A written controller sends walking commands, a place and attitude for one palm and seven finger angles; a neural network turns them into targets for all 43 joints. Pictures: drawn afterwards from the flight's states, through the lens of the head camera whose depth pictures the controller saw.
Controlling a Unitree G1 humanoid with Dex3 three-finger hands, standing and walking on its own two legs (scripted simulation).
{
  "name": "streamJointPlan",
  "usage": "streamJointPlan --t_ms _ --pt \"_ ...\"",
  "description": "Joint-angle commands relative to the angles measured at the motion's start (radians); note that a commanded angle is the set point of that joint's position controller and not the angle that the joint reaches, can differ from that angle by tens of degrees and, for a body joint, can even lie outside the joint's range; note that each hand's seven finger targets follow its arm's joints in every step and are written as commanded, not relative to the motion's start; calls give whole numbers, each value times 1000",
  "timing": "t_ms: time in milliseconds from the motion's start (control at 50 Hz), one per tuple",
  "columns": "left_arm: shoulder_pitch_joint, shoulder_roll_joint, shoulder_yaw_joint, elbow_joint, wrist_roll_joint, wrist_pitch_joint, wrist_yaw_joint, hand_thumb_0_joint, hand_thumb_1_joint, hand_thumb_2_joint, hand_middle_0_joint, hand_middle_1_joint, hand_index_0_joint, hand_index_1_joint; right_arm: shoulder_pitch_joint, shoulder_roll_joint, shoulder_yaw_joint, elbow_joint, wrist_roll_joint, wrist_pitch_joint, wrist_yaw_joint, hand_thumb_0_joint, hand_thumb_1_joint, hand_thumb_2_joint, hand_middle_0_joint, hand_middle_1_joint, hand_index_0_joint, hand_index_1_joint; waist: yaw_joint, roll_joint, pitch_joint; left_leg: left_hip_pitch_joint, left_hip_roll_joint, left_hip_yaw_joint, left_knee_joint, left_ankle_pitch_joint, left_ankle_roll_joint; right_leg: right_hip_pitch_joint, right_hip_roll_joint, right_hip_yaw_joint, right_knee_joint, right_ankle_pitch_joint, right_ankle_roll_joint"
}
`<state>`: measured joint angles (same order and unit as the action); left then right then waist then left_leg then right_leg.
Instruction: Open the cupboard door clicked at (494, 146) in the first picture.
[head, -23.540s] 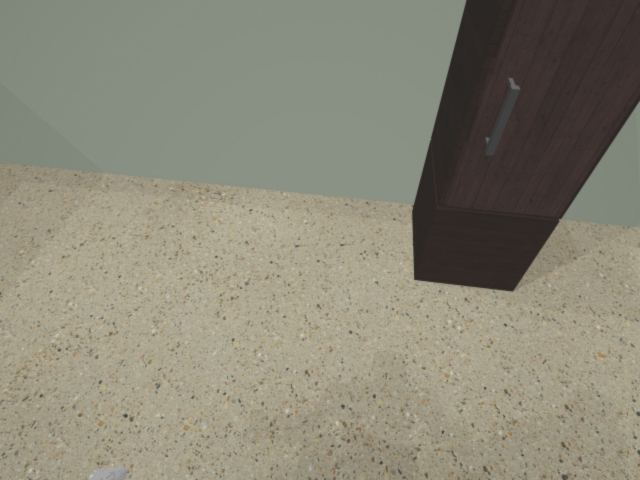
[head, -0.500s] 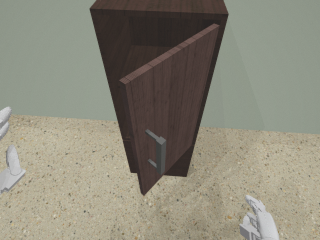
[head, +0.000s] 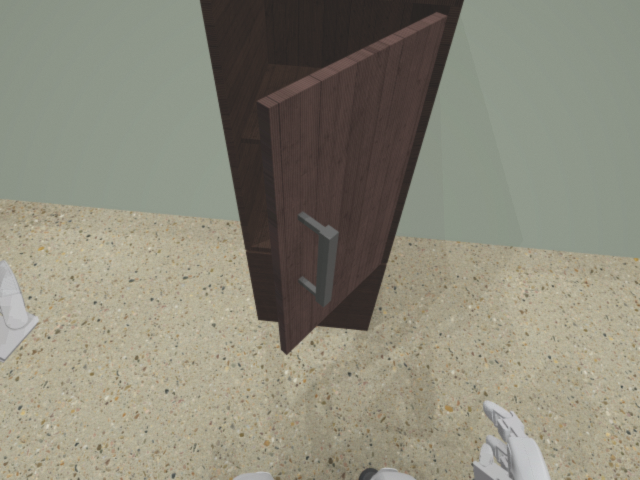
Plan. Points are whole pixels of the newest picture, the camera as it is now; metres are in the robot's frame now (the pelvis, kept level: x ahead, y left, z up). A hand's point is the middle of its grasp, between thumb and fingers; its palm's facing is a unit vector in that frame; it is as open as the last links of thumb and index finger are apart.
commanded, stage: step back with the hand held close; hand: left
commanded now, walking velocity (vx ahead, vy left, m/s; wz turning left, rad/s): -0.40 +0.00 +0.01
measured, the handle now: (315, 262) +0.42 +0.03 +0.00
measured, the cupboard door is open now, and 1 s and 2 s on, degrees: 53 53 53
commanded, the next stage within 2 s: stop stepping back and stand still in 0.68 s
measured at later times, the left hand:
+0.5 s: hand out of the picture +0.15 +0.27 +0.19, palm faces +0.48 -0.71 -0.51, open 7.4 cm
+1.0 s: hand out of the picture +0.07 +0.22 +0.18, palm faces +0.28 -0.78 -0.56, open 7.4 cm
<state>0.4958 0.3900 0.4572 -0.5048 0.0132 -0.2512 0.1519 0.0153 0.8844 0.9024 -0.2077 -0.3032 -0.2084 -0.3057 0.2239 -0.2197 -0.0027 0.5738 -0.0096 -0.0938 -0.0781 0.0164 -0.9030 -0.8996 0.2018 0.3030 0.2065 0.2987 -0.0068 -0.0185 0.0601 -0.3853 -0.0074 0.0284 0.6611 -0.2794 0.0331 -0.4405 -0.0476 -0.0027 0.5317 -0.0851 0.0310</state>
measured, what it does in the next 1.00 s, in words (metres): walks backwards: right foot, then left foot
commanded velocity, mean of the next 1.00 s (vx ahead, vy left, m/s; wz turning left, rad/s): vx -0.25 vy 0.00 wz -0.02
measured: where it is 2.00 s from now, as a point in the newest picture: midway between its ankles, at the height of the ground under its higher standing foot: outside the picture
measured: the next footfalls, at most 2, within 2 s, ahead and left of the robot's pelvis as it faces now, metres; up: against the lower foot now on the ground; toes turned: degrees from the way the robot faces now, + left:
right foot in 0.56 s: -0.13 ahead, -0.14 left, +0.00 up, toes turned +4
left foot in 0.74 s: -0.02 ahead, +0.06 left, +0.00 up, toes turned -1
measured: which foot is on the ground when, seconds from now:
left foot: down 0.00-0.58, up 0.60-0.72, down 0.74-1.00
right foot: down 0.00-0.34, up 0.36-0.54, down 0.56-1.00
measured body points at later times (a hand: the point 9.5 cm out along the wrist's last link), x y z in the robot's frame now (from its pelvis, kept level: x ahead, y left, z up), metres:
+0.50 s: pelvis -0.04 -0.01 +0.01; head -0.01 +0.01 +0.45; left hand +0.12 +0.30 +0.22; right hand +0.14 -0.24 -0.07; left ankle +0.05 +0.10 -0.72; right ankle -0.09 -0.13 -0.69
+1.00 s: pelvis -0.15 -0.03 +0.02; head -0.12 -0.01 +0.47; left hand +0.05 +0.26 +0.21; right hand +0.01 -0.28 -0.05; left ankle -0.06 +0.07 -0.72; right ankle -0.17 -0.13 -0.72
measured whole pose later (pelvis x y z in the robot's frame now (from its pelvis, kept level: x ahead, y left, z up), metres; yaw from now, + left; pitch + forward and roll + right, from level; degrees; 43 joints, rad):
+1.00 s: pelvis -0.15 -0.03 +0.02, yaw -3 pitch +1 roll +0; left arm 0.67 0.51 0.47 -0.58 -0.05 -0.16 0.15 0.02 0.88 0.90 -0.21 -0.30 -0.21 -0.31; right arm 0.20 -0.20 0.01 0.58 -0.01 -0.14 -0.07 0.01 -0.90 -0.90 0.20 0.30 0.20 0.30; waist -0.03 -0.05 0.02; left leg -0.34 -0.01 0.06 0.37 -0.08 0.03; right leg -0.22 0.01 -0.04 0.51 -0.43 0.00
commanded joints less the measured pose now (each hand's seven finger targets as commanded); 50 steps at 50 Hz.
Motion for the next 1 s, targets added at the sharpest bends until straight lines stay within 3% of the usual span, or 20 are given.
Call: streamJointPlan --t_ms 0,100,180,220,280,340,380,460,500,540,600,640,680,700,720,760,820,920,960,980 --pt "-2 197 153 -216 3 -71 26 0 900 900 -200 -300 -200 -300 -101 -144 -59 -165 3 -61 -16 0 -900 -900 200 300 200 300 12 139 -127 -400 134 -159 -370 -404 71 427 45 54 116 -96 -8" --pt "6 205 175 -221 9 -81 16 0 900 900 -200 -300 -200 -300 -99 -137 -70 -160 1 -79 -11 0 -900 -900 200 300 200 300 8 89 -139 -430 111 -130 -271 -308 69 461 45 123 194 195 -26" --pt "-34 215 151 -220 -6 -72 12 0 900 900 -200 -300 -200 -300 -93 -125 -74 -133 -4 -71 -4 0 -900 -900 200 300 200 300 -2 -81 -127 -190 8 -57 -44 -296 9 159 -94 296 -113 -103 -87" --pt "-23 230 147 -225 -21 -66 23 0 900 900 -200 -300 -200 -300 -84 -107 -68 -111 -2 -53 6 0 -900 -900 200 300 200 300 -7 -151 -166 19 -26 -24 57 -168 -20 -12 -150 280 -216 -226 -113" --pt "23 228 153 -249 -32 -71 33 0 900 900 -200 -300 -200 -300 -100 -118 -71 -114 -1 -35 -1 0 -900 -900 200 300 200 300 -13 -18 -165 28 24 -105 -114 -209 2 -34 -68 156 -132 -281 -67" --pt "8 219 190 -311 -3 -92 33 0 900 900 -200 -300 -200 -300 -159 -142 -79 -149 -8 -61 -21 0 -900 -900 200 300 200 300 5 378 -175 -481 334 -442 -556 -496 152 414 162 7 504 -202 15" --pt "36 218 187 -264 -17 -86 28 0 900 900 -200 -300 -200 -300 -132 -121 -97 -122 -7 -91 -12 0 -900 -900 200 300 200 300 6 195 -198 -301 339 -353 -459 -268 162 280 160 64 601 -353 -5" --pt "35 149 83 -238 -41 -76 23 0 900 900 -200 -300 -200 -300 -113 -101 -68 -53 -22 -132 12 0 -900 -900 200 300 200 300 7 259 -158 81 267 -230 -343 164 106 94 96 12 149 -423 -26" --pt "-33 159 55 -241 -45 -71 10 0 900 900 -200 -300 -200 -300 -115 -115 -64 -24 -29 -131 19 0 -900 -900 200 300 200 300 12 227 -190 217 246 -195 -258 372 62 108 76 23 -136 -244 -36" --pt "-80 209 57 -218 -28 -73 4 0 900 900 -200 -300 -200 -300 -102 -102 -55 -7 -33 -106 13 0 -900 -900 200 300 200 300 -10 55 -217 242 152 -66 -94 438 -13 129 -66 172 -221 275 -79" --pt "-77 262 103 -186 -29 -41 10 0 900 900 -200 -300 -200 -300 -184 -84 -50 -77 14 -89 -4 0 -900 -900 200 300 200 300 23 -268 -251 -1 -22 22 115 -86 -39 311 -183 173 -145 982 4" --pt "46 286 151 -180 -32 -14 3 0 900 900 -200 -300 -200 -300 -229 -63 -21 -108 7 -70 -10 0 -900 -900 200 300 200 300 37 -179 -248 -86 -11 10 60 -90 -37 397 -203 160 -57 1081 -57" --pt "65 260 136 -239 -47 -8 -4 0 900 900 -200 -300 -200 -300 -201 -66 1 -114 3 -48 -24 0 -900 -900 200 300 200 300 21 -16 -243 -13 -5 23 -164 120 -51 420 -117 112 -4 931 -79" --pt "48 269 136 -283 -52 -14 -5 0 900 900 -200 -300 -200 -300 -182 -89 -9 -115 3 -42 -26 0 -900 -900 200 300 200 300 17 82 -267 106 31 -3 -244 458 -38 363 -47 76 17 754 -44" --pt "54 276 145 -298 -54 -20 -6 0 900 900 -200 -300 -200 -300 -156 -115 -31 -115 6 -41 -21 0 -900 -900 200 300 200 300 19 146 -312 263 114 -71 -273 815 -6 276 28 48 38 444 -9" --pt "155 269 149 -253 -69 -24 -16 0 900 900 -200 -300 -200 -300 -144 -117 -60 -127 0 -65 0 0 -900 -900 200 300 200 300 36 247 -362 390 300 -233 -336 993 73 125 107 41 233 -389 -18" --pt "192 229 131 -300 -64 -3 5 0 900 900 -200 -300 -200 -300 -80 -111 -57 -110 -4 -93 20 0 -900 -900 200 300 200 300 13 227 -313 413 276 -167 -318 840 86 65 83 13 249 -362 -20" --pt "181 228 133 -231 -70 44 30 0 900 900 -200 -300 -200 -300 -119 -125 -38 -125 0 -92 -5 0 -900 -900 200 300 200 300 -2 198 -148 -9 204 -140 -534 -222 42 339 82 -65 7 -347 -25" --pt "130 227 115 -207 -57 36 28 0 900 900 -200 -300 -200 -300 -130 -125 -38 -130 -6 -79 -16 0 -900 -900 200 300 200 300 -17 140 -86 -55 103 -78 -416 -274 -11 349 50 -33 -204 -338 -52" --pt "104 243 115 -194 -54 30 26 0 900 900 -200 -300 -200 -300 -124 -125 -44 -124 -12 -71 -14 0 -900 -900 200 300 200 300 -23 35 -90 40 37 -31 -228 -185 -40 208 -46 94 -328 -453 -100"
